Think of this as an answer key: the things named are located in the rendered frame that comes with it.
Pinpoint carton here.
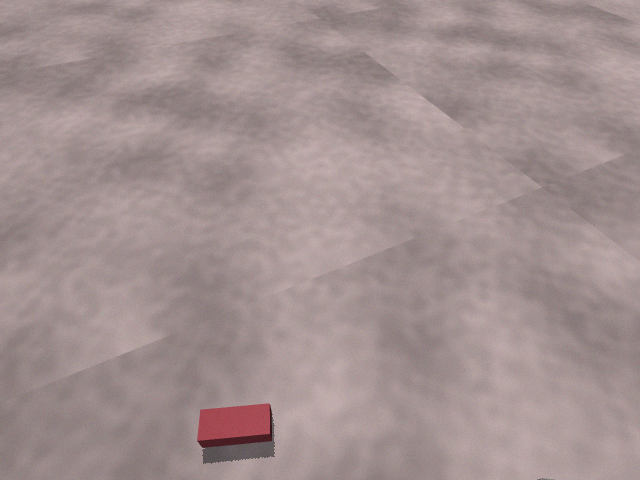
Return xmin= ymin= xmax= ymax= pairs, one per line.
xmin=197 ymin=403 xmax=272 ymax=448

